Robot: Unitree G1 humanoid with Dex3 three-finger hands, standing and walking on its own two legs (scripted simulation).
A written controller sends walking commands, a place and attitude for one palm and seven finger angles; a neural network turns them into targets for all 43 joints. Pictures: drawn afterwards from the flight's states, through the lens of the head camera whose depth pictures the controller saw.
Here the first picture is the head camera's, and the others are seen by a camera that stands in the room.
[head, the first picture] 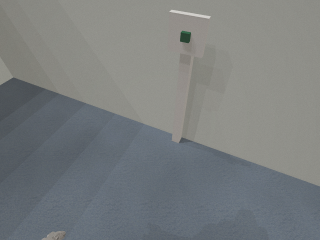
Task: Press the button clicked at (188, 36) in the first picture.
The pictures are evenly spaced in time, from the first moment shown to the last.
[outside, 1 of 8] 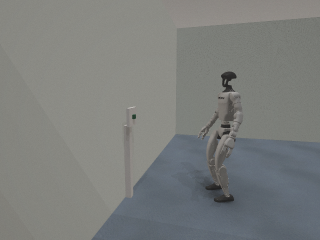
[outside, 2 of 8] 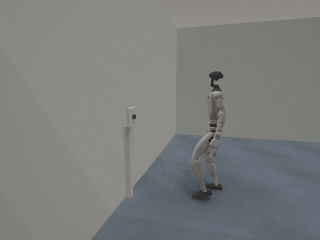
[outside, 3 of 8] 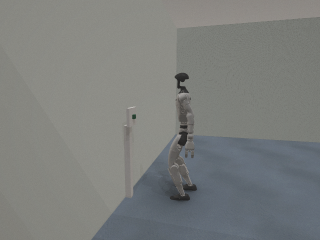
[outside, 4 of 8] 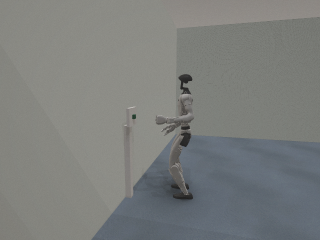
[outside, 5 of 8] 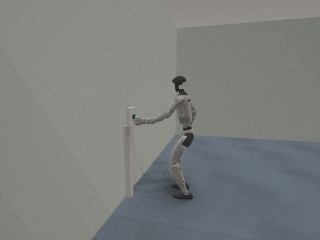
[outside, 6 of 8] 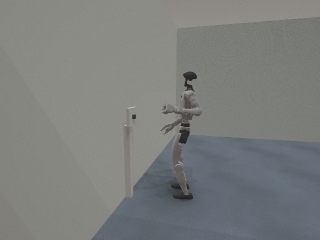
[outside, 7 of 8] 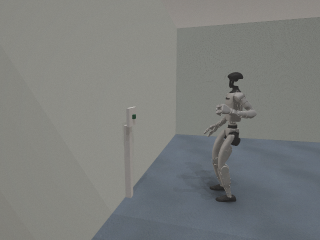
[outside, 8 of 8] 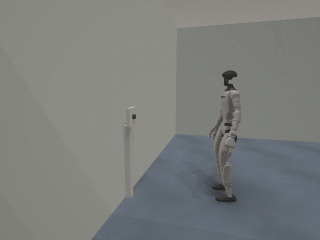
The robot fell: no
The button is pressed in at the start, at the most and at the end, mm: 0 7 0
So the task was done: yes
